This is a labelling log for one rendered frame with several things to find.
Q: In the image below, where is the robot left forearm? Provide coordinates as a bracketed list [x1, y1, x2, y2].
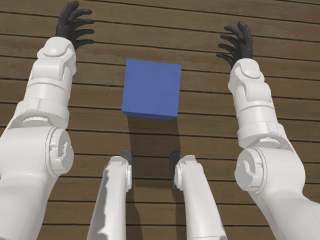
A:
[0, 36, 77, 139]

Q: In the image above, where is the robot right forearm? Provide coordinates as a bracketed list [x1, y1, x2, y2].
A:
[228, 58, 306, 185]

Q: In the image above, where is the robot right foot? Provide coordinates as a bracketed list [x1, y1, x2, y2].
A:
[169, 150, 183, 194]

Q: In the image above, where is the carton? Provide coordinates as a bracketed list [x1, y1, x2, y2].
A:
[121, 58, 182, 120]

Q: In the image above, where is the left robot upper arm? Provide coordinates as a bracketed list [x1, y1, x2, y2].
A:
[0, 126, 74, 240]

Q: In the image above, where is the right robot upper arm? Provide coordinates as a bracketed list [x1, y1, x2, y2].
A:
[234, 146, 320, 240]

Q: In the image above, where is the left robot hand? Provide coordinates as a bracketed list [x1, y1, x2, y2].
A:
[55, 0, 95, 52]

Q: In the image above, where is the right robot hand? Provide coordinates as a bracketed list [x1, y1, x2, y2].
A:
[216, 21, 254, 70]

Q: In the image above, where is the right robot shin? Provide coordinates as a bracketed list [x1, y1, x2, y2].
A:
[174, 155, 204, 189]

